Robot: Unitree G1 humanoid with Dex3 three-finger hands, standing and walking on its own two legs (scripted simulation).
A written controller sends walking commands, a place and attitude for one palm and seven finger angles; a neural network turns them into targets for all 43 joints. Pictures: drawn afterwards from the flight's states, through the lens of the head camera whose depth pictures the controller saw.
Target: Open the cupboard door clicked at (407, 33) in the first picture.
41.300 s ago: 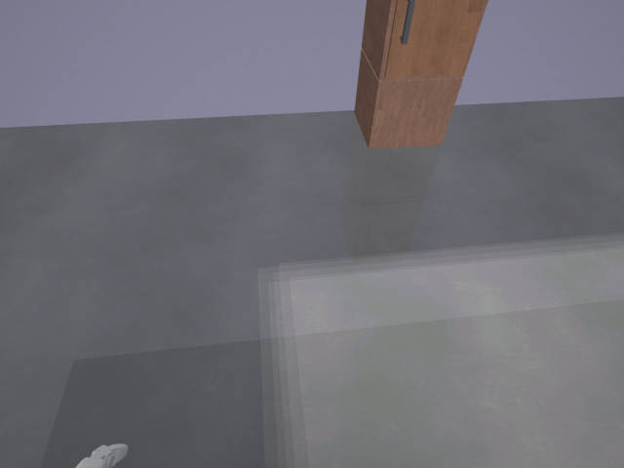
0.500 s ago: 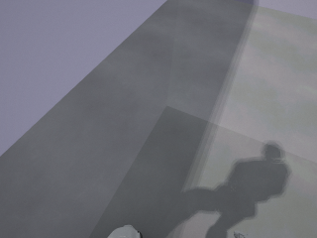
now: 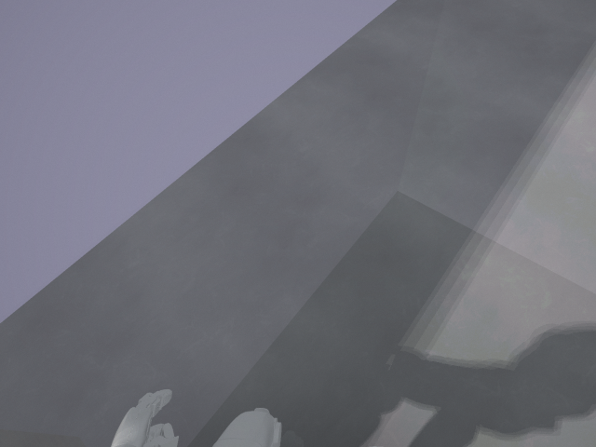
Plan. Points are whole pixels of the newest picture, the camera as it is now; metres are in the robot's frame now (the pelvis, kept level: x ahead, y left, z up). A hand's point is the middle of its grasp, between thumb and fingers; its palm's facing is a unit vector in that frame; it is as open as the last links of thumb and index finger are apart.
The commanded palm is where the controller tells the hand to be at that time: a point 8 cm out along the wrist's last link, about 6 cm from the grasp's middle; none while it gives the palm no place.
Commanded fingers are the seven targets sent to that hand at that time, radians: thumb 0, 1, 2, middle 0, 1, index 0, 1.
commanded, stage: turn to face it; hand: left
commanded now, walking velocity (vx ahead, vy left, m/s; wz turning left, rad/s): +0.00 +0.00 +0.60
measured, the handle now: out of the picture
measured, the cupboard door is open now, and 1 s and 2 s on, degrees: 44 44 44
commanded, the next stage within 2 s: none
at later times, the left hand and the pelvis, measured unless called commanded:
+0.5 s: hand out of the picture +0.03 +0.23 -0.17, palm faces +0.33 -0.90 -0.27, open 7.4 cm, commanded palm none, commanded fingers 0.00 0.90 0.90 -0.20 -0.30 -0.20 -0.30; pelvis +0.04 -0.01 +0.00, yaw +19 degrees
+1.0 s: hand out of the picture +0.06 +0.14 -0.14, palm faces +0.55 -0.79 -0.26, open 7.3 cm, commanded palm none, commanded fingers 0.00 0.90 0.90 -0.20 -0.30 -0.20 -0.30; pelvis +0.10 -0.06 +0.01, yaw +37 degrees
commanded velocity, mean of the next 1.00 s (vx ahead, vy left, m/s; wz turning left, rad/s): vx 0.00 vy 0.00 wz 0.60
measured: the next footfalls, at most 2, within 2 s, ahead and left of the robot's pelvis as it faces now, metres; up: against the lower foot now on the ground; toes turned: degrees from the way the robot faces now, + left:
left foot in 0.34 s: +0.05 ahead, +0.10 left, +0.00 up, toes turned +19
right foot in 0.74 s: +0.16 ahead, -0.15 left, +0.00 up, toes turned +25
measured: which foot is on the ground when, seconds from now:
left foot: up 0.00-0.32, down 0.34-0.74, up 0.76-1.00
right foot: down 0.00-0.34, up 0.36-0.72, down 0.74-1.00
